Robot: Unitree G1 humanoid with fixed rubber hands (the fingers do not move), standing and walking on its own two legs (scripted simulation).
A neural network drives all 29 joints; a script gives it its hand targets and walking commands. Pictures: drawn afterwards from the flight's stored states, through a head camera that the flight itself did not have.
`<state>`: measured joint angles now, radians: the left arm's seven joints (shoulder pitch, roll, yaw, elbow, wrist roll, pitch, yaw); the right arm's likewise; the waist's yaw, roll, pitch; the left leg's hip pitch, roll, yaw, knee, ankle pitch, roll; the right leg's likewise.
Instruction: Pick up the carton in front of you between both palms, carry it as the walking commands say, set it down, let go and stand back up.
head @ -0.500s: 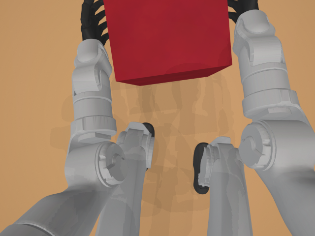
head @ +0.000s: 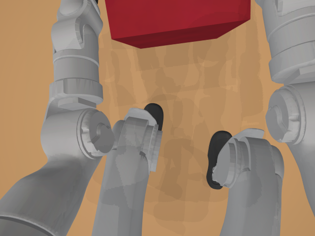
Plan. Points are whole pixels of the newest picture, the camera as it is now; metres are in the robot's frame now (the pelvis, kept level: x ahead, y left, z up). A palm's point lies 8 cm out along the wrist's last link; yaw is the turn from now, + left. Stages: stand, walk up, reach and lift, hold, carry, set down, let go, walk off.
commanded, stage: set down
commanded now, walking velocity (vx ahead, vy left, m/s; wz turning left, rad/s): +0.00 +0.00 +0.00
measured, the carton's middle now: out of the picture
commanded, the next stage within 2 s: none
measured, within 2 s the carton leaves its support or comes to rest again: rests again in 0.78 s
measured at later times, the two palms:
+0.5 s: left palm out of the picture +0.51 +0.24 -0.17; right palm out of the picture +0.58 -0.06 -0.19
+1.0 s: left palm out of the picture +0.50 +0.25 -0.19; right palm out of the picture +0.58 -0.05 -0.20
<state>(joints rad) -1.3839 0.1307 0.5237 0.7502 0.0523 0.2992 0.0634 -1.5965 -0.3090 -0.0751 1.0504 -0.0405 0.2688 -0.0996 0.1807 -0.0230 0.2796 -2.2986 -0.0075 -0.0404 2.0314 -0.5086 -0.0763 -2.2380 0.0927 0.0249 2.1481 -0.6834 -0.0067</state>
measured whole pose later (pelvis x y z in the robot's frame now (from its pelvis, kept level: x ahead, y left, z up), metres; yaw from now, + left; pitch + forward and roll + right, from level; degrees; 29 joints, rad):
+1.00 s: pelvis -0.01 +0.00 -0.02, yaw +0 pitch +38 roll +5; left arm -1.46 0.23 0.63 0.98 0.10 0.20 -0.03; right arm -1.65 -0.27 -0.17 1.10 -0.19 0.20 0.02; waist 0.16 0.03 0.43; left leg -2.25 -0.01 -0.02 2.11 -0.52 -0.09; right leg -2.20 0.11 0.05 2.25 -0.69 0.00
